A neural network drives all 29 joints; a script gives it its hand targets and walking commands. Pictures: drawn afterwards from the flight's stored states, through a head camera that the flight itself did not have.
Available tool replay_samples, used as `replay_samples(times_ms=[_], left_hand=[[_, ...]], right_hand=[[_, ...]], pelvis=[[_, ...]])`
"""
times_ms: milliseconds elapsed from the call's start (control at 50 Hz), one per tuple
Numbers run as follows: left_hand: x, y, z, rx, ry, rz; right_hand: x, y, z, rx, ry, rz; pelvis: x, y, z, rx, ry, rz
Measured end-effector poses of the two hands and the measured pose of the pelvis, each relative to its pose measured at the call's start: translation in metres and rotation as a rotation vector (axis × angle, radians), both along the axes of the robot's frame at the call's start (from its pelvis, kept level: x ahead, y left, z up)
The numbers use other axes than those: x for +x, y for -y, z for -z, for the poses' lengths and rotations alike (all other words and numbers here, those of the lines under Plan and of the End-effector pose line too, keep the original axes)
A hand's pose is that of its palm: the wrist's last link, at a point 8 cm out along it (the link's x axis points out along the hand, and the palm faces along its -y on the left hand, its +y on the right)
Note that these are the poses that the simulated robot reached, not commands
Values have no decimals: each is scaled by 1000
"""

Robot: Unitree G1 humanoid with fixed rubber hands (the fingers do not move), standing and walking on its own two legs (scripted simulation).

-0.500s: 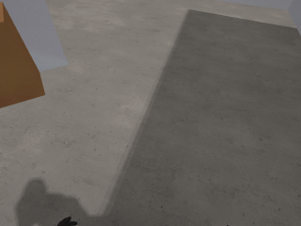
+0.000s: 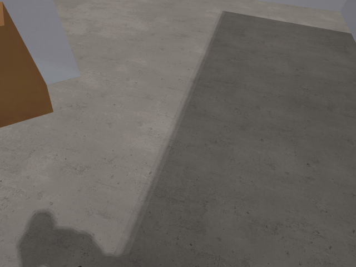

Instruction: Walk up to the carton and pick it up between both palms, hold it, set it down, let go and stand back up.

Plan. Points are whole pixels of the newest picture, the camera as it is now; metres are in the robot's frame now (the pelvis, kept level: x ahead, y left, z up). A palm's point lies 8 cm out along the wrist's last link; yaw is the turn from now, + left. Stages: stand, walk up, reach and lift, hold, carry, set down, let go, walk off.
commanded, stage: stand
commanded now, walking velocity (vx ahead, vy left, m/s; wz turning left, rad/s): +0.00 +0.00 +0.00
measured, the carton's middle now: out of the picture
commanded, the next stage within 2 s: walk up in 1.80 s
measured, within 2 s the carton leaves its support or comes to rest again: neither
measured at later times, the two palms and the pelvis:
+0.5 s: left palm out of the picture +0.07 +0.26 -0.12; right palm out of the picture +0.05 -0.24 -0.13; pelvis -0.01 +0.00 +0.00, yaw +0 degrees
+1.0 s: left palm out of the picture +0.04 +0.26 -0.13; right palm out of the picture +0.02 -0.24 -0.14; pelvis -0.03 +0.00 +0.00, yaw +0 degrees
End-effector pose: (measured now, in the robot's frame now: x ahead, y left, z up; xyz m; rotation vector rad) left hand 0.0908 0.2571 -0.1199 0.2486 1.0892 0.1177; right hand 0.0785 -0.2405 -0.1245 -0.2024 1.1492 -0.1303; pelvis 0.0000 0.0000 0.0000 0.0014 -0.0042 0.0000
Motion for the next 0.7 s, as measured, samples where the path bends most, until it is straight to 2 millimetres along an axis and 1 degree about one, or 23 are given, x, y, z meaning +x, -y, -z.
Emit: replay_samples(times_ms=[360, 700], left_hand=[[-15, -3, 3, 8, -42, -13], [-32, -6, 3, 18, -57, -23]], right_hand=[[-16, 0, 5, 6, -37, 10], [-38, -1, 9, 15, -58, 19]], pelvis=[[-5, 0, 0, 0, 7, 0], [-19, 0, 0, 0, 27, 0]])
